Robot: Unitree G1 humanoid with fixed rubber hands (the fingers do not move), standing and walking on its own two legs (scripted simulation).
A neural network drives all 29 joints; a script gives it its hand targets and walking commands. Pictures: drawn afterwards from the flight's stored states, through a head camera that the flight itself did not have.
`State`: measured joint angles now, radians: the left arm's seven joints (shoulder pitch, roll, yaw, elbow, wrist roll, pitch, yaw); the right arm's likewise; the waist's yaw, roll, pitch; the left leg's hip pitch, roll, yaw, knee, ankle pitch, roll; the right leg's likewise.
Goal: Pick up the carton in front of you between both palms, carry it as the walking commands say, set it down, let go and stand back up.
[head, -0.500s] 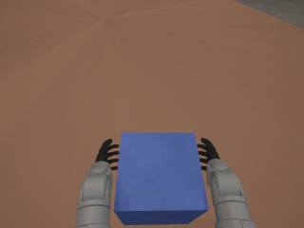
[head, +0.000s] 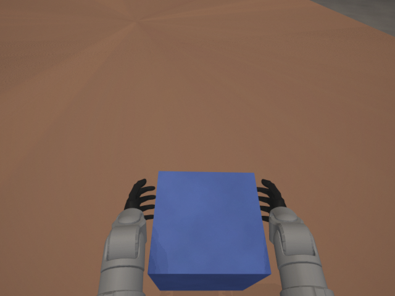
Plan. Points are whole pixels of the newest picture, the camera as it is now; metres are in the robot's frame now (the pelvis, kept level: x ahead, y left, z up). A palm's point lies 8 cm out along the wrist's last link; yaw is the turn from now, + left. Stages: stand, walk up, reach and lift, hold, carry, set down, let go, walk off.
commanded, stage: carry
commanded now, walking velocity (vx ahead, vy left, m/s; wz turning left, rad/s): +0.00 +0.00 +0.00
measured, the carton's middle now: (203, 235) +0.30 +0.00 -0.05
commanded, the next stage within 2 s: hold in 0.22 s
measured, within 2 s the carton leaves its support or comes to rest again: neither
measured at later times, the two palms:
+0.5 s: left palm (118, 225) +0.27 +0.17 +0.06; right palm (267, 215) +0.29 -0.13 +0.05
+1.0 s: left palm (126, 220) +0.27 +0.16 +0.07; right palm (273, 205) +0.31 -0.14 +0.05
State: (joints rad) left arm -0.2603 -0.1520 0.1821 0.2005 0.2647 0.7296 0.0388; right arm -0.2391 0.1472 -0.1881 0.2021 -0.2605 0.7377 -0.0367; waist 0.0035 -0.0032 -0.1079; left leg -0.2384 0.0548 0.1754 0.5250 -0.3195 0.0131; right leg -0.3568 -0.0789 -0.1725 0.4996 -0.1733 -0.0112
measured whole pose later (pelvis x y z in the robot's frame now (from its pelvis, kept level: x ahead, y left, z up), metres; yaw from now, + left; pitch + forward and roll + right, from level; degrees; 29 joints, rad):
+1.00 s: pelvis -0.01 -0.03 +0.01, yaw +8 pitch -7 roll +0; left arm -0.35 -0.18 0.31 0.34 0.33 0.67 -0.03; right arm -0.31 0.17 -0.27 0.29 -0.33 0.72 0.01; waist -0.01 0.04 0.03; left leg -0.03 0.00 -0.09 0.40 -0.24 -0.01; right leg -0.10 0.02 0.00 0.38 -0.15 -0.02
